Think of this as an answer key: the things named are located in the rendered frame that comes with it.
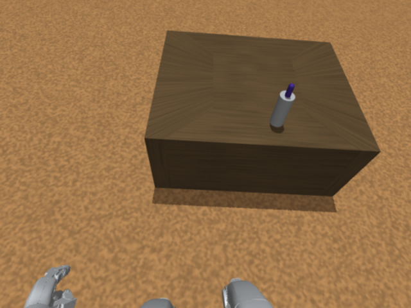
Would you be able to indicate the bottle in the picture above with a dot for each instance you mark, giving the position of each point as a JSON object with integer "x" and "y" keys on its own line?
{"x": 283, "y": 106}

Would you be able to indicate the left robot hand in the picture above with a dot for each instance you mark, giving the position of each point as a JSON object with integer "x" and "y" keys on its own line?
{"x": 43, "y": 291}

